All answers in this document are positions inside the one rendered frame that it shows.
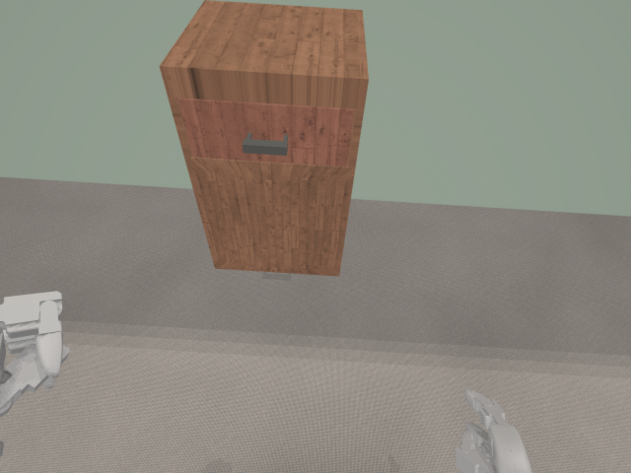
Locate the cabinet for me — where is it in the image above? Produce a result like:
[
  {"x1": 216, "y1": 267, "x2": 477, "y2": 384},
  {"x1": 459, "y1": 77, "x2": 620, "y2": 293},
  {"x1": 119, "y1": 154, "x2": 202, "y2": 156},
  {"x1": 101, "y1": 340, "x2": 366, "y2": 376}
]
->
[{"x1": 160, "y1": 0, "x2": 369, "y2": 276}]

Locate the drawer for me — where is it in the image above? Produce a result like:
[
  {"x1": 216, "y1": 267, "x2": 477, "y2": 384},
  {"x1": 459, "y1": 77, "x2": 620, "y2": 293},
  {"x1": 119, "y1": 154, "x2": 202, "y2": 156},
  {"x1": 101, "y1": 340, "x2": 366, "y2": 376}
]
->
[{"x1": 178, "y1": 98, "x2": 354, "y2": 167}]

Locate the handle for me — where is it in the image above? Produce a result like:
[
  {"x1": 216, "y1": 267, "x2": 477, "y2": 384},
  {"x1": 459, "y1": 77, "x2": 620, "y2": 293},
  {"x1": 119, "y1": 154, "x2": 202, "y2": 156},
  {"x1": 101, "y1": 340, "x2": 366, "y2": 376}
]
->
[{"x1": 243, "y1": 132, "x2": 288, "y2": 156}]

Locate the robot left hand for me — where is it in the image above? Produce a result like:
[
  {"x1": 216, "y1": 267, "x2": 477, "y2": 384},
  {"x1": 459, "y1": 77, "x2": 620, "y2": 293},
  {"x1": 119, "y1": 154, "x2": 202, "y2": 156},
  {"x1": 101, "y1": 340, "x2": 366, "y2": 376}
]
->
[{"x1": 0, "y1": 291, "x2": 70, "y2": 417}]

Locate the robot right hand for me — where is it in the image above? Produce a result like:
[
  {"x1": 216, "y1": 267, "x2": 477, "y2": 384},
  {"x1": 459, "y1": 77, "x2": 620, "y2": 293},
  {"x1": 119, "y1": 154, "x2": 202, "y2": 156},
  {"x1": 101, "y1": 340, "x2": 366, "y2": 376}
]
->
[{"x1": 456, "y1": 388, "x2": 532, "y2": 473}]

